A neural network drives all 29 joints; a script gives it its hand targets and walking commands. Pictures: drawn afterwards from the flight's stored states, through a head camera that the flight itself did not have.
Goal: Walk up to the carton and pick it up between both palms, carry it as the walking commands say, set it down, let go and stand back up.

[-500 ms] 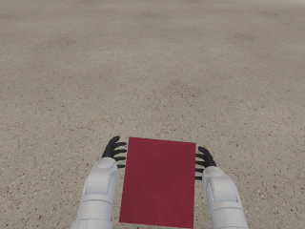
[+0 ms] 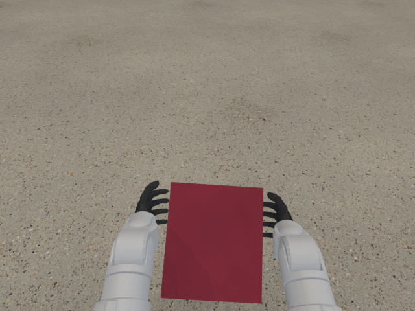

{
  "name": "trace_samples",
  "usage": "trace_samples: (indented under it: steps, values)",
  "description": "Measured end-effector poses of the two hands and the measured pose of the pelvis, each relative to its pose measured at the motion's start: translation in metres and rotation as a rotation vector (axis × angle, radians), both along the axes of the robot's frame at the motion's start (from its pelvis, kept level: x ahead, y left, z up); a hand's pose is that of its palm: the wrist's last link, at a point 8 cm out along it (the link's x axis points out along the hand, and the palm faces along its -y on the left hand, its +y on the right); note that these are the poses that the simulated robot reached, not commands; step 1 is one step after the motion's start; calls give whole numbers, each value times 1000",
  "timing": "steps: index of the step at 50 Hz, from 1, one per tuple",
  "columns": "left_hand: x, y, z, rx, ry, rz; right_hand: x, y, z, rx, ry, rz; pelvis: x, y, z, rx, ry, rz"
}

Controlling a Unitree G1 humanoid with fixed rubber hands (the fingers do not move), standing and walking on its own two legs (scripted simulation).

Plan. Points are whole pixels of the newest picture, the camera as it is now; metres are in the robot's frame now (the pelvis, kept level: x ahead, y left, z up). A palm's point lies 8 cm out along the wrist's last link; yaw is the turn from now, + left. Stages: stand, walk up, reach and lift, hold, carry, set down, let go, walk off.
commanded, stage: carry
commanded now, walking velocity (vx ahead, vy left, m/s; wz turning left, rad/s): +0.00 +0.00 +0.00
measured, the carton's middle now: (211, 232) +0.35 +0.00 -0.10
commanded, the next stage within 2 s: hold in 0.02 s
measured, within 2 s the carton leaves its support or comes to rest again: neither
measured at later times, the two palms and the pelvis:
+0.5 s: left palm (144, 186) +0.35 +0.14 +0.08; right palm (284, 207) +0.31 -0.13 +0.08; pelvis +0.03 +0.04 +0.01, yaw -13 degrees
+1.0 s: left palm (153, 209) +0.36 +0.13 -0.01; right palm (273, 230) +0.32 -0.13 -0.03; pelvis +0.02 +0.02 +0.00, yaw -13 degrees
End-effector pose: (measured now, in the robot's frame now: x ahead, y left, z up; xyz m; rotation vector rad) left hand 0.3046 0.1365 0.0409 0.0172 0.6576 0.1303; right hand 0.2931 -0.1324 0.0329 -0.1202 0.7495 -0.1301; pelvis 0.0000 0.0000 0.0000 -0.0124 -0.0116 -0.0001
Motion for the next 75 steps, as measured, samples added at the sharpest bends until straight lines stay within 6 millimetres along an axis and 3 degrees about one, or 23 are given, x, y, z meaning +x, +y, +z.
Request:
trace_samples:
  steps: [7, 16, 21, 26, 32, 38, 45, 53, 58, 65, 69, 75]
  values:
    - [3, -3, 11, -15, -32, -41, -5, -4, 5, 13, -29, -32, 1, 5, 3, -2, -41, -14]
    - [42, -22, 48, -59, -103, -128, -6, -15, 37, 21, -97, -169, 13, 27, 8, 3, -124, -225]
    - [45, -9, 50, -75, -87, -112, 11, -5, 47, -53, -58, -106, 24, 34, 10, 1, -131, -228]
    - [46, 4, 40, -10, -40, -72, 20, 6, 42, 1, -16, -51, 32, 44, 11, -9, -134, -226]
    - [46, 24, 25, 8, 31, -3, 33, 24, 13, 19, 32, 31, 36, 50, 11, 7, -120, -265]
    - [47, 36, 4, -18, 39, 76, 33, 40, -24, 42, 73, 59, 34, 42, 11, 16, -82, -231]
    - [52, 15, -25, -62, 20, 48, 26, 21, -48, 35, 78, -5, 29, 26, 9, 23, -12, -222]
    - [49, -6, -61, -39, 23, 38, 37, -4, -73, 21, 54, -6, 11, 9, -4, 42, 76, -245]
    - [44, 0, -79, -34, 3, 82, 45, 2, -89, 33, 24, 5, 4, -3, -11, 41, 142, -239]
    - [50, 23, -102, -12, -18, 133, 57, 25, -110, 59, -6, 37, -2, -16, -24, 42, 221, -216]
    - [55, 30, -115, -25, -24, 134, 63, 33, -124, 71, -21, 12, -2, -13, -32, 27, 266, -186]
    - [72, 25, -139, -41, -8, 86, 72, 28, -146, 38, -17, -23, -1, -1, -42, 24, 336, -195]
